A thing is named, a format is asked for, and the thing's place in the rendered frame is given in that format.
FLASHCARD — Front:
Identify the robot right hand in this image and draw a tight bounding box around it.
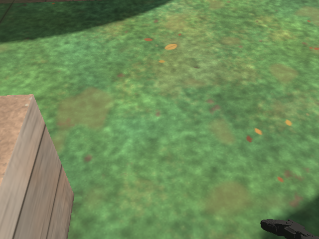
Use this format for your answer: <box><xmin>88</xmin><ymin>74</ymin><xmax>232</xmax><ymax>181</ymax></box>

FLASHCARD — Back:
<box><xmin>260</xmin><ymin>219</ymin><xmax>319</xmax><ymax>239</ymax></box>

